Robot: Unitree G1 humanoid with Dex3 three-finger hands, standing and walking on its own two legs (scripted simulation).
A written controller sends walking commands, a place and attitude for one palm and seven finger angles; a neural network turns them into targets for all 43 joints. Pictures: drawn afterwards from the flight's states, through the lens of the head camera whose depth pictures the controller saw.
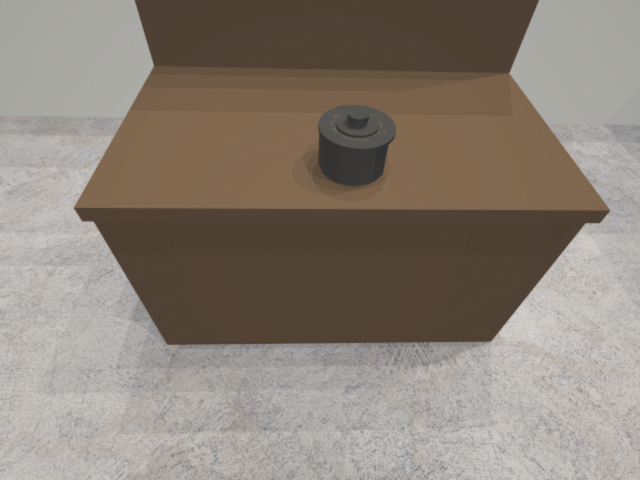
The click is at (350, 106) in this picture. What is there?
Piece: lid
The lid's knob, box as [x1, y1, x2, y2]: [347, 108, 368, 124]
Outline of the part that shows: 348,111 347,118 351,123 363,124 368,119 368,112 364,109 353,108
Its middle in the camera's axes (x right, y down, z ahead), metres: +0.08 -0.26 +0.81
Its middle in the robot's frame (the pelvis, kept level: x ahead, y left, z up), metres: +0.79 -0.04 +0.04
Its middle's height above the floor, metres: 0.81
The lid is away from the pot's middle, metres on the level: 0.00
